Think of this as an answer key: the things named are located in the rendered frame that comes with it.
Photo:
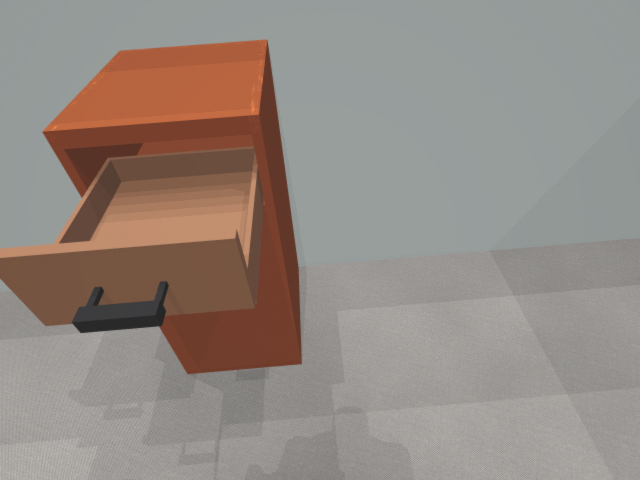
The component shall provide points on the cabinet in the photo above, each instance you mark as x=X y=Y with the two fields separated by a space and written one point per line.
x=192 y=98

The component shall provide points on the drawer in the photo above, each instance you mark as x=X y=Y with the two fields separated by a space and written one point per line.
x=193 y=219

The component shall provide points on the handle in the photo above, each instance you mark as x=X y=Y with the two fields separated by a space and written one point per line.
x=95 y=318

